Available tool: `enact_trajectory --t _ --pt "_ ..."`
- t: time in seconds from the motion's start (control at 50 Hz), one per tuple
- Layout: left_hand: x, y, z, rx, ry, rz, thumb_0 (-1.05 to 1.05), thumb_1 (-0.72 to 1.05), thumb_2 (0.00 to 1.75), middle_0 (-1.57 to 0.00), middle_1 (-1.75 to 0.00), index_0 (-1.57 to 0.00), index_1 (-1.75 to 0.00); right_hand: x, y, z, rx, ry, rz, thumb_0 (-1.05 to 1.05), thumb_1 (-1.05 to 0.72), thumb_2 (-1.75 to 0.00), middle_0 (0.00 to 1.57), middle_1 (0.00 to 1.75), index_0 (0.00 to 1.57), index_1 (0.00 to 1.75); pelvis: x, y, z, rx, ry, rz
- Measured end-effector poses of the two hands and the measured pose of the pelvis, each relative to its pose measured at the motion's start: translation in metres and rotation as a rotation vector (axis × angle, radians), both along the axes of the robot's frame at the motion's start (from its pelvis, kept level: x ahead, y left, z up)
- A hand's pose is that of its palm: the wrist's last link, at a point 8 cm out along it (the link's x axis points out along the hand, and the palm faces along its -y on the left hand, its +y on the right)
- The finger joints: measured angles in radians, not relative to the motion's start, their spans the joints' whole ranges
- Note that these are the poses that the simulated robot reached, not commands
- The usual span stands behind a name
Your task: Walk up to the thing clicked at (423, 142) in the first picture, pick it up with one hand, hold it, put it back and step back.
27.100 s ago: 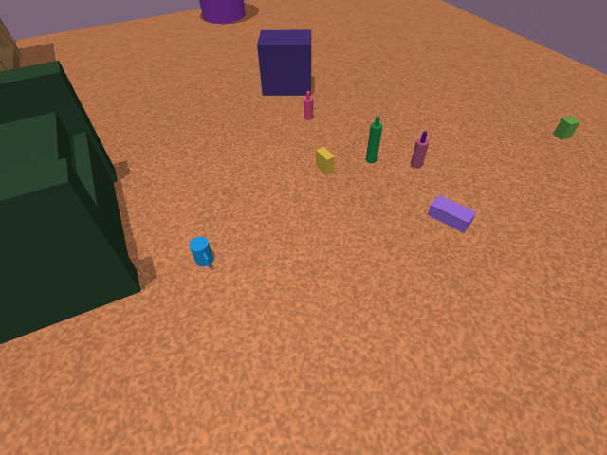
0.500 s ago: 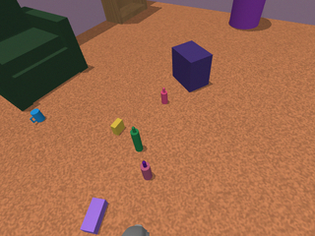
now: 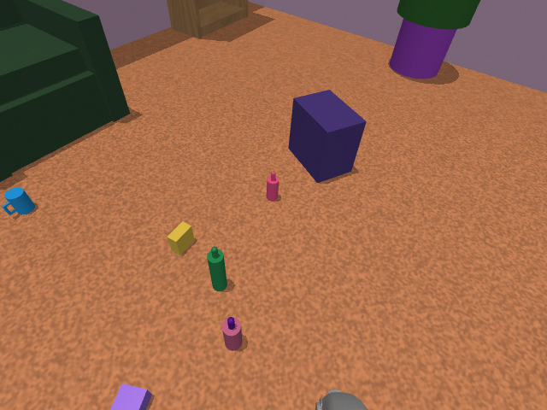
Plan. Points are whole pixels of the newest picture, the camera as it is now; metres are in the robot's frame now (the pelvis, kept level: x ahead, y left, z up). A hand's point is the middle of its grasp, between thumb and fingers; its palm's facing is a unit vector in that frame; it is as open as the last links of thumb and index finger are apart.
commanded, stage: walk up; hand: left
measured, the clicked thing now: (232, 331) +0.48 +0.13 -0.67
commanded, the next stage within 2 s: none
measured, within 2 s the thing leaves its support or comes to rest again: neither
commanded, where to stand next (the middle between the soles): +0.16 +0.00 m, yaw +0 degrees
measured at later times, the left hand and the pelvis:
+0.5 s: hand out of the picture +0.14 +0.25 -0.14, palm faces -0.01 -0.91 -0.41, open 7.4 cm; pelvis +0.07 -0.02 -0.01, yaw +1 degrees
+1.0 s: hand out of the picture +0.13 +0.26 -0.15, palm faces +0.02 -0.93 -0.36, open 7.4 cm; pelvis +0.10 -0.01 +0.00, yaw +1 degrees
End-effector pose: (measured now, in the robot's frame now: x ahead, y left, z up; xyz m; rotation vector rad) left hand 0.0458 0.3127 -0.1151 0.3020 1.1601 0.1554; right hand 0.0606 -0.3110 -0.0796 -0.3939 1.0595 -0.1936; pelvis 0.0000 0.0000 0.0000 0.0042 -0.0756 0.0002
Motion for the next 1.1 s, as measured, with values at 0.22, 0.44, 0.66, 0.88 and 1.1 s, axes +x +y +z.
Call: enact_trajectory --t 0.22,0.44,0.66,0.88,1.1 --pt "0.057 -0.028 0.018 0.130 -0.021 -0.006 0.00 0.90 0.89 -0.20 -0.30 -0.20 -0.30 0.038 -0.038 -0.056 0.071 0.098 -0.047 0.01 -0.90 -0.90 0.20 0.30 0.20 0.30 0.050 -0.035 -0.017 0.004 0.009 -0.007" --pt "0.075 -0.032 0.026 0.122 -0.032 0.007 0.00 0.90 0.89 -0.21 -0.30 -0.20 -0.30 0.070 -0.027 -0.052 0.081 0.152 -0.014 0.01 -0.90 -0.90 0.20 0.30 0.20 0.30 0.071 -0.031 -0.006 -0.001 0.021 0.007" --pt "0.096 -0.011 -0.016 0.018 -0.008 0.033 0.00 0.90 0.89 -0.21 -0.30 -0.20 -0.30 0.085 0.000 -0.031 0.011 0.115 -0.036 0.01 -0.90 -0.90 0.20 0.30 0.20 0.30 0.077 -0.003 -0.012 -0.018 0.018 0.010" --pt "0.075 -0.010 -0.012 0.017 0.091 0.079 0.00 0.90 0.89 -0.21 -0.30 -0.20 -0.30 0.129 0.019 -0.029 0.062 0.081 0.007 0.01 -0.90 -0.90 0.20 0.30 0.20 0.30 0.091 -0.002 -0.002 -0.029 0.021 0.015" --pt "0.091 -0.015 0.009 0.061 0.109 0.095 0.00 0.90 0.89 -0.21 -0.30 -0.20 -0.30 0.159 0.015 -0.035 0.107 0.077 0.002 0.01 -0.90 -0.90 0.20 0.30 0.20 0.30 0.106 -0.010 0.006 -0.011 0.028 0.016"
